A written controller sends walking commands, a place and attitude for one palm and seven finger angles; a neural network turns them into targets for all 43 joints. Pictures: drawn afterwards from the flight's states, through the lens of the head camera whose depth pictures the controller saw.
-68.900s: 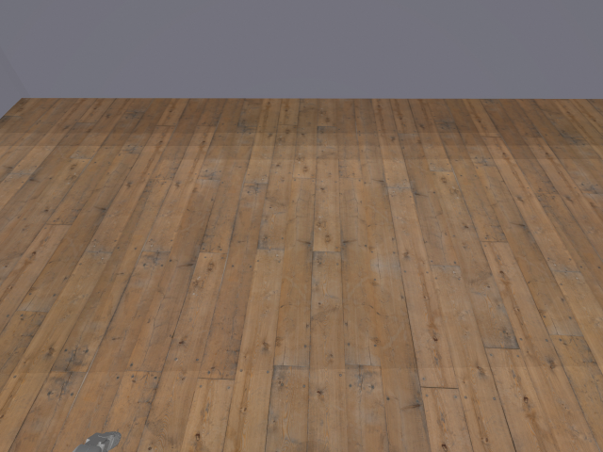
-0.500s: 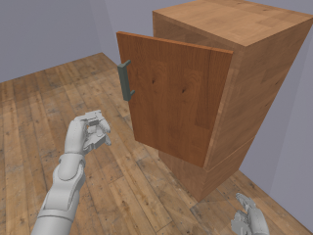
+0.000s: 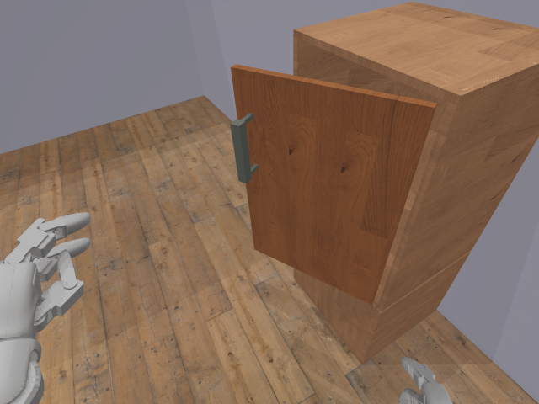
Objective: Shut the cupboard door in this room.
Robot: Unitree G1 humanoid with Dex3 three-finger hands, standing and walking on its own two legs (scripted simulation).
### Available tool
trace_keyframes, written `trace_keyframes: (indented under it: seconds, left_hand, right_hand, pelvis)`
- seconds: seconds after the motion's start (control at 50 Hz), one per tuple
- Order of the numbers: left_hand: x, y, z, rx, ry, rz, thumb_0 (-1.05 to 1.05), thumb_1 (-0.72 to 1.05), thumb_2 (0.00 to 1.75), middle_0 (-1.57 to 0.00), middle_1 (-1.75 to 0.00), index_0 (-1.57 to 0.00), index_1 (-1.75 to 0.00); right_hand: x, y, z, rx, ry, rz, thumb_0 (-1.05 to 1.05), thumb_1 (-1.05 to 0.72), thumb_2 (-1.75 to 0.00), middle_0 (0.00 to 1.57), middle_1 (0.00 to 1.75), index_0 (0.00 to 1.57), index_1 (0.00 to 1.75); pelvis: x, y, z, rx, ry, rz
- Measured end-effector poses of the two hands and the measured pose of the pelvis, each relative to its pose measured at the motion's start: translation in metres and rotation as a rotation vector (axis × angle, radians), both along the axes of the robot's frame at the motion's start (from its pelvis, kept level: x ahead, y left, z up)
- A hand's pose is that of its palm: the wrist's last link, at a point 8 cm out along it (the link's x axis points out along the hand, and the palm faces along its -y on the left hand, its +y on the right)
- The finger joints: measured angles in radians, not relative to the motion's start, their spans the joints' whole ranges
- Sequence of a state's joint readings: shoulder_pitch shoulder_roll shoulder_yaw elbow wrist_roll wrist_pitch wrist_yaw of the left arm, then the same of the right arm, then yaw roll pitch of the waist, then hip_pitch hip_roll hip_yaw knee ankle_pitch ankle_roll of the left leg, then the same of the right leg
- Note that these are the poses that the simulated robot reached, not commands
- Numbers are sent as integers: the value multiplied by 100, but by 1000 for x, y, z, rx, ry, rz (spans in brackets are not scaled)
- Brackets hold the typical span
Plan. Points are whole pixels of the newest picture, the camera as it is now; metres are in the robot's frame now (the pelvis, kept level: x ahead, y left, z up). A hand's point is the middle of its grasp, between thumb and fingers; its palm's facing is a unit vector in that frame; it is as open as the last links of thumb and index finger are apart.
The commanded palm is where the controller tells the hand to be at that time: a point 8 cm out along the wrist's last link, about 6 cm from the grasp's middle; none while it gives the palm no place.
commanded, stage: draw the hand back to the body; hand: left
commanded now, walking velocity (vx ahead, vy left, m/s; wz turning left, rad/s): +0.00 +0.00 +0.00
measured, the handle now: (247, 148) +0.63 +0.13 +0.06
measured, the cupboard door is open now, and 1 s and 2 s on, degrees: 27 27 27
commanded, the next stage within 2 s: step back with the hand held close in 0.42 s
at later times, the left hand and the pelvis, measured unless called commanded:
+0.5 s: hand (60, 297) +0.18 +0.26 +0.16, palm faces +0.47 -0.79 -0.38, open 7.4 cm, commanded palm +0.13 +0.29 +0.17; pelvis -0.01 -0.01 +0.00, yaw +0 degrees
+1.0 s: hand (36, 315) +0.16 +0.28 +0.16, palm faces +0.41 -0.77 -0.48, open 7.4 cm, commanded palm +0.10 +0.31 +0.17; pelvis -0.05 +0.01 -0.01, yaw -1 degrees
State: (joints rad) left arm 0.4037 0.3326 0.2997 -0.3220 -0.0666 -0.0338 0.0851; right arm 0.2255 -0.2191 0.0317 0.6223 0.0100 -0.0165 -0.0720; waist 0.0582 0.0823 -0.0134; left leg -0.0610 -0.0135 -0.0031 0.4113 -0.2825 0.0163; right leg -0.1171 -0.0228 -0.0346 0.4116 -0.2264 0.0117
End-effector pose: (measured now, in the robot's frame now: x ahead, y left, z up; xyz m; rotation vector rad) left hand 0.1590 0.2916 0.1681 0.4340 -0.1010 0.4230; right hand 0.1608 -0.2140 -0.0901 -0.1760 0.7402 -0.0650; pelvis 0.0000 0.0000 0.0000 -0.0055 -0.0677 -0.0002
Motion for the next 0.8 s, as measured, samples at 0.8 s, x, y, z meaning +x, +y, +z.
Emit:
trace_keyframes:
  seconds: [0.8]
  left_hand:
    - [-23, 12, 6, 112, -30, -12, 2, 89, 90, -21, -31, -21, -30]
  right_hand:
    - [-24, -27, 3, -65, 13, -105, 1, -90, -90, 20, 30, 20, 30]
  pelvis:
    - [-21, 6, -4, -2, 67, -3]
